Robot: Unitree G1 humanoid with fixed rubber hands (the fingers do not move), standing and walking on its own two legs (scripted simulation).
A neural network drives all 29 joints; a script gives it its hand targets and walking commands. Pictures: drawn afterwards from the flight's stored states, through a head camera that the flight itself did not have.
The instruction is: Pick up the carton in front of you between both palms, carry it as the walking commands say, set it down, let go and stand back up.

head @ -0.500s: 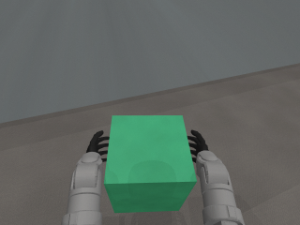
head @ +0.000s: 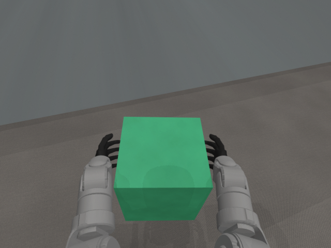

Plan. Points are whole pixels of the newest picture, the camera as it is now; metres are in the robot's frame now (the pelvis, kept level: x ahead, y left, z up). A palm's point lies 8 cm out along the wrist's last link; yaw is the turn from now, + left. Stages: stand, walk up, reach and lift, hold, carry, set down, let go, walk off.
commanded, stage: set down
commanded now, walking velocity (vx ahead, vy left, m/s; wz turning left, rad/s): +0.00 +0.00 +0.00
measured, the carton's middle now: (161, 171) +0.33 +0.01 -0.05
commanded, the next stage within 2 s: none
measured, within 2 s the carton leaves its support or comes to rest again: neither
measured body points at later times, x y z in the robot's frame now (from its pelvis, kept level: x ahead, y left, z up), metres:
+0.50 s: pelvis -0.03 -0.01 -0.09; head +0.19 +0.02 +0.29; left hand +0.37 +0.18 -0.18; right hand +0.39 -0.13 -0.18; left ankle +0.06 +0.12 -0.74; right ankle -0.01 -0.14 -0.74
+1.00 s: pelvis -0.06 +0.00 -0.23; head +0.21 +0.04 +0.13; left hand +0.41 +0.19 -0.33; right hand +0.43 -0.11 -0.32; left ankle +0.06 +0.12 -0.74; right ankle -0.01 -0.14 -0.74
